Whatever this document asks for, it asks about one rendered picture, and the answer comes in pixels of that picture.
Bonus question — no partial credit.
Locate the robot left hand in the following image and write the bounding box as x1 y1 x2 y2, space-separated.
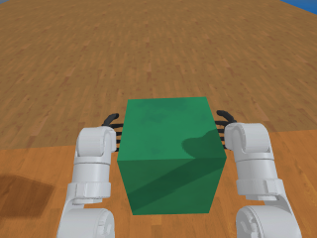
101 113 124 152

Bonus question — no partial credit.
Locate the right robot forearm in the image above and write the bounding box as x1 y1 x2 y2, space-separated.
224 122 302 238

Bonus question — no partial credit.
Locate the left robot forearm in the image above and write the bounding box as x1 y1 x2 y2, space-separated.
55 126 117 238

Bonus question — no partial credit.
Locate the right robot upper arm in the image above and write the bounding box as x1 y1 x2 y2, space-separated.
236 205 301 238

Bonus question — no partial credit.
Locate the left robot upper arm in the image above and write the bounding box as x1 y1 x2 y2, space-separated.
57 208 115 238

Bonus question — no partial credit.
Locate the robot right hand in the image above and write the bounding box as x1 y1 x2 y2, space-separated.
214 110 237 151

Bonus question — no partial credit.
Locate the carton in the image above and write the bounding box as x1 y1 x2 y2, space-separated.
117 96 227 215

